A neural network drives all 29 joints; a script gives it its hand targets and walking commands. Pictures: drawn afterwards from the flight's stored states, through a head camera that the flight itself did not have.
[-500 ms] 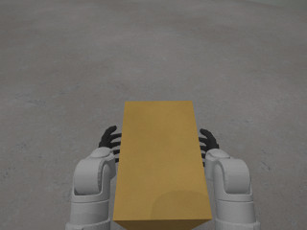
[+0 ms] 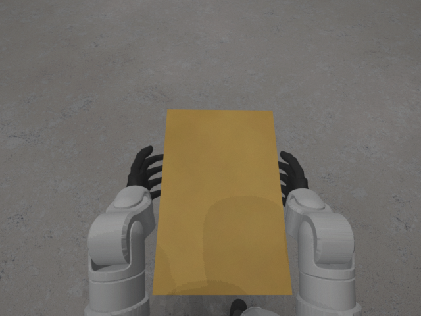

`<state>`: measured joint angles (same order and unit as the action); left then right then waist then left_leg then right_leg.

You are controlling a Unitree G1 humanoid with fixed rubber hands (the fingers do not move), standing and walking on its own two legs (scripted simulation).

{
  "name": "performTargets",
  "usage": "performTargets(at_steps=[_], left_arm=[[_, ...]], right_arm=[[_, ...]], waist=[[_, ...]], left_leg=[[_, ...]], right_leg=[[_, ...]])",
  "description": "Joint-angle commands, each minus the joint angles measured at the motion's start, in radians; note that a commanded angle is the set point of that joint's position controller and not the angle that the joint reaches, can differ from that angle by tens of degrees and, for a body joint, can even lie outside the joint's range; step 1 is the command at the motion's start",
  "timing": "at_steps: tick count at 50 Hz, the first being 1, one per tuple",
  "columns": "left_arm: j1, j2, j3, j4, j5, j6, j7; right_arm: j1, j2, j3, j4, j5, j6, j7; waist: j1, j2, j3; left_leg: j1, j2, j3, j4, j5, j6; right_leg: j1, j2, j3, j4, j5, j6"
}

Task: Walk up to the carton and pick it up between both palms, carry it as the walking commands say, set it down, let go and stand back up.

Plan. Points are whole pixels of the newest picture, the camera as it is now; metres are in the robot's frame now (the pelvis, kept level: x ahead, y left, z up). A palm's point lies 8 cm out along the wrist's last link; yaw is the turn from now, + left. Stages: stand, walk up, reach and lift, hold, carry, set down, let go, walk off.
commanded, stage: carry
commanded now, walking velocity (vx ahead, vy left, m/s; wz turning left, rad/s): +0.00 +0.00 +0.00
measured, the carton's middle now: (217, 210) +0.31 +0.00 -0.01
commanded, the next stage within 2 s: none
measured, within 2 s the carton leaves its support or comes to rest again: neither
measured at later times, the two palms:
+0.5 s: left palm (114, 127) +0.45 +0.19 +0.08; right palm (246, 124) +0.45 -0.07 +0.07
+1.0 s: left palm (117, 77) +0.60 +0.21 +0.08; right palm (230, 74) +0.60 -0.05 +0.07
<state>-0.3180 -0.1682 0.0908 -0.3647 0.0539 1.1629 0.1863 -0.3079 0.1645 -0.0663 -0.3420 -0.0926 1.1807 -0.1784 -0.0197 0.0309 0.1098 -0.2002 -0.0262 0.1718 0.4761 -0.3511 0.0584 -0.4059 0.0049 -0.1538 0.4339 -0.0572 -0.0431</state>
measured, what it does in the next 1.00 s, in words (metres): walks ahead: left foot, then left foot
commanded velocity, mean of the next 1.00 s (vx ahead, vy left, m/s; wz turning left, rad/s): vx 0.00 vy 0.00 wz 0.00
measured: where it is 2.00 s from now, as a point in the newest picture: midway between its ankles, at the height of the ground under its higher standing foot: (205, 199)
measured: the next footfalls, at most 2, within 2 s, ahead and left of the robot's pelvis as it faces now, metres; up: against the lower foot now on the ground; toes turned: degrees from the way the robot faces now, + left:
left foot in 0.16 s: +0.05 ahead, +0.12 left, +0.00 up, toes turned +8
left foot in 0.56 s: +0.14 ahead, +0.14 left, +0.00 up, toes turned +10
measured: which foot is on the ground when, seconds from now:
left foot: down 0.00-0.04, up 0.06-0.14, down 0.16-0.48, up 0.50-0.54, down 0.56-0.82, up 0.84-0.90, down 0.92-1.00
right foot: down 0.00-0.58, up 0.60-0.76, down 0.78-1.00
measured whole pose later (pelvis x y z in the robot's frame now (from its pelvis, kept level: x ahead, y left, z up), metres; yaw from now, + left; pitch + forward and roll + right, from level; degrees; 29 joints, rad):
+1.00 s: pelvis +0.31 +0.07 -0.01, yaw +1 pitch +5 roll +0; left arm -0.29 -0.16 0.11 -0.23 0.08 1.20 0.17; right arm -0.32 0.17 -0.06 -0.19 -0.11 1.22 -0.18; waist 0.00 0.02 -0.07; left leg -0.23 0.02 0.12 0.59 -0.41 0.01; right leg -0.32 -0.04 -0.16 0.68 -0.40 -0.03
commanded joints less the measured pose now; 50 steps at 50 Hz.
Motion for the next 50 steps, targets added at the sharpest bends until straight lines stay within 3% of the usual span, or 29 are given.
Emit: performTargets(at_steps=[1, 2, 5, 8, 12, 14, 15, 17, 18, 19, 22, 23, 24, 25, 27, 28, 29, 30, 32, 36, 38, 40, 41, 42, 45, 46, 47, 48, 50], left_arm=[[-0.417, -0.946, -0.681, -0.079, -0.347, 0.008, -0.264], [-0.388, -0.985, -0.671, -0.007, -0.32, 0.013, -0.257], [-0.329, -0.984, -0.643, 0.054, -0.316, 0.025, -0.273], [-0.369, -0.959, -0.676, -0.018, -0.323, 0.006, -0.26], [-0.446, -0.977, -0.697, 0.023, -0.346, 0.027, -0.264], [-0.462, -1.006, -0.691, 0.01, -0.37, 0.045, -0.269], [-0.464, -0.985, -0.698, -0.003, -0.374, 0.04, -0.276], [-0.494, -1.001, -0.696, 0.068, -0.374, 0.053, -0.284], [-0.424, -0.986, -0.693, 0.106, -0.367, 0.054, -0.288], [-0.461, -1.016, -0.692, 0.119, -0.377, 0.052, -0.292], [-0.503, -1.023, -0.718, 0.063, -0.398, 0.035, -0.288], [-0.557, -1.042, -0.704, 0.06, -0.393, 0.032, -0.285], [-0.595, -1.05, -0.71, 0.045, -0.403, 0.032, -0.279], [-0.544, -1.024, -0.69, 0.055, -0.384, 0.033, -0.281], [-0.493, -0.997, -0.667, 0.023, -0.377, 0.029, -0.279], [-0.482, -1.014, -0.672, 0.033, -0.375, 0.04, -0.269], [-0.472, -0.999, -0.664, 0.082, -0.342, 0.047, -0.262], [-0.47, -0.993, -0.661, 0.075, -0.338, 0.038, -0.257], [-0.497, -0.973, -0.682, 0.026, -0.376, 0.039, -0.269], [-0.397, -1.017, -0.671, 0.153, -0.351, 0.037, -0.285], [-0.465, -1.02, -0.684, 0.096, -0.366, 0.024, -0.282], [-0.582, -1.024, -0.711, 0.079, -0.393, 0.023, -0.278], [-0.558, -1.007, -0.686, 0.062, -0.357, 0.017, -0.268], [-0.553, -1.015, -0.688, 0.017, -0.367, 0.009, -0.265], [-0.476, -1.021, -0.672, 0.09, -0.355, 0.025, -0.268], [-0.439, -1.038, -0.662, 0.093, -0.342, 0.031, -0.266], [-0.4, -1.001, -0.641, 0.125, -0.33, 0.036, -0.264], [-0.42, -0.956, -0.648, 0.064, -0.329, 0.028, -0.267], [-0.456, -1.002, -0.684, 0.04, -0.369, 0.013, -0.271]], right_arm=[[-0.457, 0.996, 0.712, -0.104, 0.436, -0.023, 0.263], [-0.497, 0.996, 0.709, -0.108, 0.452, -0.004, 0.268], [-0.568, 0.995, 0.738, -0.136, 0.471, 0.004, 0.273], [-0.428, 0.991, 0.695, -0.041, 0.439, 0.003, 0.293], [-0.554, 0.969, 0.668, -0.04, 0.426, -0.001, 0.285], [-0.497, 1.009, 0.644, -0.011, 0.419, 0.011, 0.278], [-0.445, 0.997, 0.64, 0.023, 0.394, 0.014, 0.278], [-0.473, 1.001, 0.614, 0.052, 0.378, 0.012, 0.275], [-0.415, 0.96, 0.606, 0.068, 0.35, 0.011, 0.272], [-0.501, 0.977, 0.611, 0.044, 0.377, 0.006, 0.27], [-0.507, 0.978, 0.615, 0.017, 0.391, 0.015, 0.272], [-0.575, 1.027, 0.647, -0.012, 0.44, 0.015, 0.278], [-0.609, 1.023, 0.648, -0.017, 0.455, 0.014, 0.278], [-0.578, 0.995, 0.635, -0.005, 0.445, 0.007, 0.273], [-0.624, 1.006, 0.676, -0.033, 0.474, 0.003, 0.272], [-0.552, 0.995, 0.644, -0.004, 0.444, 0.022, 0.283], [-0.541, 1.014, 0.633, 0.072, 0.439, 0.023, 0.292], [-0.522, 1.006, 0.609, 0.072, 0.433, 0.009, 0.296], [-0.398, 1.024, 0.584, 0.151, 0.382, 0.001, 0.277], [-0.512, 0.993, 0.641, -0.002, 0.389, -0.011, 0.27], [-0.517, 0.985, 0.659, -0.006, 0.4, -0.012, 0.275], [-0.612, 1.001, 0.664, 0.001, 0.435, 0.003, 0.278], [-0.592, 1.002, 0.666, 0.012, 0.447, 0.013, 0.281], [-0.613, 1.013, 0.677, -0.042, 0.474, 0.01, 0.288], [-0.619, 0.981, 0.664, -0.03, 0.473, 0.005, 0.291], [-0.545, 1.019, 0.637, 0.028, 0.443, 0.012, 0.294], [-0.507, 1.013, 0.621, 0.083, 0.428, 0.015, 0.295], [-0.459, 1.01, 0.634, 0.095, 0.412, 0.005, 0.292], [-0.498, 1.007, 0.63, 0.039, 0.405, -0.017, 0.278]], waist=[[0.027, -0.155, -0.725], [0.031, -0.217, -0.666], [0.031, -0.189, -0.637], [0.013, -0.162, -0.677], [-0.004, 0.129, -0.659], [-0.008, 0.215, -0.601], [-0.014, 0.12, -0.599], [-0.005, 0.153, -0.49], [0.003, 0.096, -0.526], [0.009, 0.166, -0.564], [0.031, -0.195, -0.645], [0.028, -0.287, -0.597], [0.027, -0.21, -0.567], [0.028, -0.212, -0.496], [0.01, -0.142, -0.525], [0.002, -0.09, -0.571], [-0.006, 0.181, -0.569], [0.017, 0.331, -0.556], [-0.015, 0.238, -0.535], [0.006, 0.111, -0.491], [0.027, 0.061, -0.592], [0.038, -0.167, -0.606], [0.029, -0.295, -0.544], [0.025, -0.23, -0.518], [0.01, -0.097, -0.479], [0.006, -0.031, -0.539], [0.012, 0.1, -0.59], [0.013, 0.092, -0.626], [0.0, 0.199, -0.602]], left_leg=[[-0.117, 0.072, -0.099, 0.179, 0.108, -0.115], [-0.293, 0.066, -0.147, 0.056, -0.082, -0.13], [-0.211, 0.086, -0.11, -0.038, 0.003, -0.115], [0.118, 0.114, -0.077, -0.147, 0.406, -0.111], [0.453, 0.271, -0.151, 0.021, 1.414, -0.024], [0.621, 0.312, -0.191, 0.073, 1.611, 0.027], [0.602, 0.298, -0.182, 0.089, 1.515, 0.041], [0.479, 0.293, -0.183, 0.066, 1.516, -0.012], [0.412, 0.263, -0.136, 0.106, 1.475, -0.02], [0.288, 0.255, -0.123, 0.126, 1.334, -0.052], [-0.156, 0.122, -0.047, 0.297, 0.689, -0.154], [-0.375, 0.081, -0.074, 0.26, 0.201, -0.169], [-0.446, 0.052, -0.089, 0.183, -0.136, -0.143], [-0.425, 0.037, -0.07, 0.151, -0.169, -0.115], [-0.144, 0.022, -0.025, -0.145, 0.048, -0.096], [0.136, 0.098, -0.062, -0.14, 0.412, -0.061], [0.415, 0.281, -0.249, -0.041, 1.308, -0.025], [0.535, 0.35, -0.293, 0.083, 1.8, 0.024], [0.71, 0.314, -0.317, 0.129, 1.809, 0.066], [0.388, 0.259, -0.135, 0.122, 1.397, -0.01], [0.211, 0.206, -0.058, 0.293, 1.199, -0.051], [-0.191, 0.074, -0.064, 0.521, 0.162, -0.114], [-0.313, 0.043, -0.123, 0.385, -0.257, -0.122], [-0.315, 0.079, -0.162, 0.256, -0.289, -0.1], [-0.068, 0.069, -0.073, -0.074, 0.003, -0.083], [0.075, 0.132, -0.114, -0.086, 0.344, -0.071], [0.201, 0.222, -0.21, 0.02, 0.95, -0.044], [0.293, 0.257, -0.221, 0.132, 1.278, 0.002], [0.533, 0.3, -0.254, 0.173, 1.653, 0.039]], right_leg=[[0.736, -0.339, 0.347, 0.024, 1.246, -0.131], [0.862, -0.368, 0.379, 0.074, 1.238, -0.224], [0.775, -0.313, 0.234, 0.049, 1.039, -0.15], [0.482, -0.219, 0.122, 0.083, 0.756, -0.043], [0.059, -0.07, -0.009, 0.205, 0.019, 0.039], [-0.138, -0.016, -0.023, 0.184, -0.316, 0.046], [-0.158, -0.02, -0.017, 0.157, -0.285, 0.048], [-0.122, -0.004, -0.026, 0.151, -0.256, 0.025], [0.011, -0.012, -0.042, 0.074, -0.139, 0.016], [0.152, -0.051, 0.001, 0.054, 0.044, 0.001], [0.624, -0.236, 0.207, 0.178, 1.064, -0.161], [0.764, -0.296, 0.27, 0.211, 1.286, -0.199], [0.796, -0.342, 0.29, 0.186, 1.304, -0.202], [0.733, -0.314, 0.237, 0.167, 1.24, -0.172], [0.56, -0.237, 0.126, 0.233, 1.061, -0.088], [0.312, -0.203, 0.093, 0.25, 0.634, -0.018], [-0.009, -0.111, 0.006, 0.422, -0.015, 0.061], [-0.155, -0.023, 0.011, 0.466, -0.459, 0.071], [-0.333, 0.03, 0.009, 0.367, -0.487, 0.03], [-0.077, 0.009, -0.002, 0.197, -0.3, 0.003], [0.232, -0.021, 0.008, 0.006, 0.062, -0.026], [0.556, -0.314, 0.355, 0.122, 1.161, -0.213], [0.614, -0.355, 0.414, 0.114, 1.196, -0.272], [0.584, -0.346, 0.397, 0.103, 1.094, -0.256], [0.393, -0.266, 0.195, 0.134, 0.756, -0.128], [0.312, -0.223, 0.133, 0.192, 0.576, -0.06], [0.203, -0.159, 0.09, 0.271, 0.296, -0.005], [0.136, -0.111, 0.061, 0.287, 0.215, 0.02], [-0.124, 0.003, -0.019, 0.301, -0.354, 0.024]])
